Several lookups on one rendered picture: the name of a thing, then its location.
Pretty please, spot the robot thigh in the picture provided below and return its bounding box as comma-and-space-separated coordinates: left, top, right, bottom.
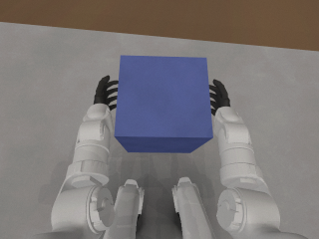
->
103, 184, 145, 239
171, 181, 216, 239

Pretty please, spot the right robot thigh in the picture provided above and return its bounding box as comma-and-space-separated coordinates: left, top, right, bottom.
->
171, 181, 216, 239

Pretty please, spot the right robot forearm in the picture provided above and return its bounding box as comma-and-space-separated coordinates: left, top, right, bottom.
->
213, 107, 280, 223

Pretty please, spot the left robot forearm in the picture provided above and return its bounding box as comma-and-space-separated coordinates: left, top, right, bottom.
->
51, 104, 114, 226

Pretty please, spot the left robot hand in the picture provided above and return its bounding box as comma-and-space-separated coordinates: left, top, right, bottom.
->
94, 75, 119, 111

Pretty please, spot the right robot hand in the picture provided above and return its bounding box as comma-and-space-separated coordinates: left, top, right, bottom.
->
208, 79, 230, 116

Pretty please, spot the left robot thigh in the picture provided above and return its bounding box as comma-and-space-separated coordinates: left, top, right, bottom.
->
103, 184, 145, 239

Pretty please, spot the robot left upper arm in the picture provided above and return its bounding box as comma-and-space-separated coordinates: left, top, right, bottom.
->
27, 184, 116, 239

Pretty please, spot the carton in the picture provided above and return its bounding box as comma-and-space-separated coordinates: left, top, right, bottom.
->
114, 55, 213, 153

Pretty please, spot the robot right upper arm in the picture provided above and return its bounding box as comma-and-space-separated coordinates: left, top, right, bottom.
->
216, 186, 308, 239

